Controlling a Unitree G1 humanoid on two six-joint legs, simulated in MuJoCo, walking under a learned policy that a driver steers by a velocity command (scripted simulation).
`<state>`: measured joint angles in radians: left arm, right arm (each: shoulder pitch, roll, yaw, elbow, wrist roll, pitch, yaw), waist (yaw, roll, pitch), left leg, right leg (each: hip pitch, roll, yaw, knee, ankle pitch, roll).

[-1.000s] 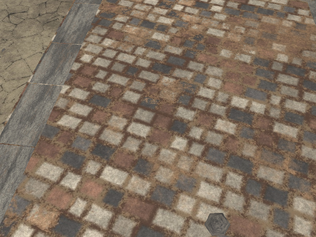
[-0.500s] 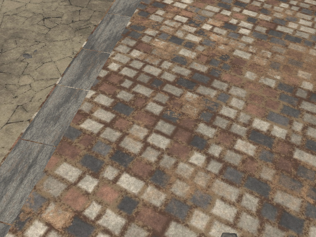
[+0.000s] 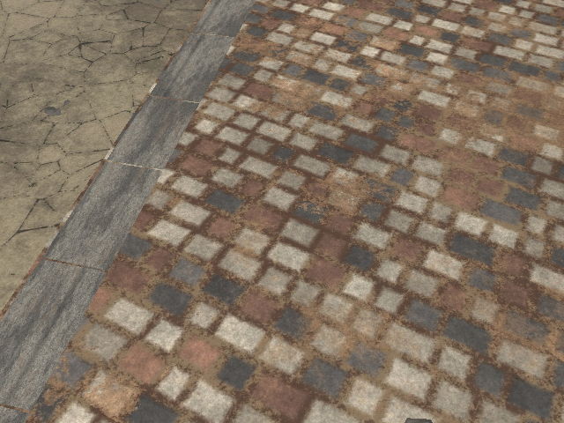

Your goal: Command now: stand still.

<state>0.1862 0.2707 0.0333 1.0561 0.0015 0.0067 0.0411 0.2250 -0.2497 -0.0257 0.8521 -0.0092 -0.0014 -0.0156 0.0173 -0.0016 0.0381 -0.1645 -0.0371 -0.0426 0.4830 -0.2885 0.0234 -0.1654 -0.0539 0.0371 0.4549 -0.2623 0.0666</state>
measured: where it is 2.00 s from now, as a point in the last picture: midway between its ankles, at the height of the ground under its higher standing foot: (315, 419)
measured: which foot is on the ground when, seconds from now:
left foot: down 0.00-0.98, up 1.00-1.00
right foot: down 0.00-1.00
